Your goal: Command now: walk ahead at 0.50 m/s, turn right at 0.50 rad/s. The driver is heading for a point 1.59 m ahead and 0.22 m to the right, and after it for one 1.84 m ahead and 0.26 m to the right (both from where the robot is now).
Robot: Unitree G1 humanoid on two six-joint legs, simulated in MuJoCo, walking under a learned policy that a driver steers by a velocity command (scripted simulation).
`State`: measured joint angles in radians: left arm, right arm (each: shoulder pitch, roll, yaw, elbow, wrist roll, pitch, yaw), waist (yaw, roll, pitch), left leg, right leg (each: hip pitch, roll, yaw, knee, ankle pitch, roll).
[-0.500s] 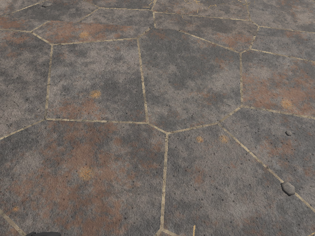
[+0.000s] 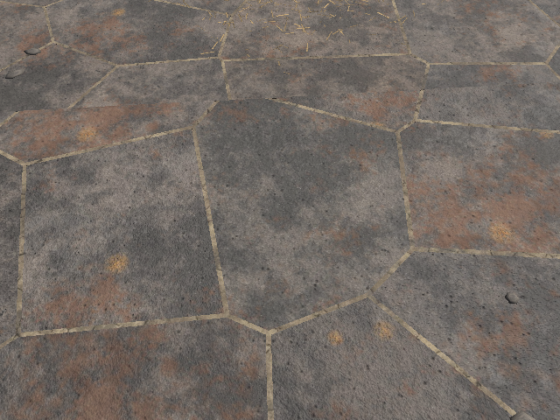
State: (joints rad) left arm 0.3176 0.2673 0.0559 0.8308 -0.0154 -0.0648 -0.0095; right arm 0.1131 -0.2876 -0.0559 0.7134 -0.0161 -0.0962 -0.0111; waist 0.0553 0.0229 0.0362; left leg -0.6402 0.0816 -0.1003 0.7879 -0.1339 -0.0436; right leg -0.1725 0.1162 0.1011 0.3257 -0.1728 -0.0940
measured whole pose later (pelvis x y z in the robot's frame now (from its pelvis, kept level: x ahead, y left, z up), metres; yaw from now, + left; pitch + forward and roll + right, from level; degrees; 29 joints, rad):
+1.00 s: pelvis +0.53 -0.12 +0.00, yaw -19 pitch +1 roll -2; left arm 0.31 0.26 0.06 0.78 0.02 -0.09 -0.01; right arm 0.19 -0.30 -0.06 0.81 0.02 -0.05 0.01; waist 0.03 0.05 0.02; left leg -0.71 0.12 -0.08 0.93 -0.06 -0.02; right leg -0.07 0.05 -0.12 0.26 -0.21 -0.05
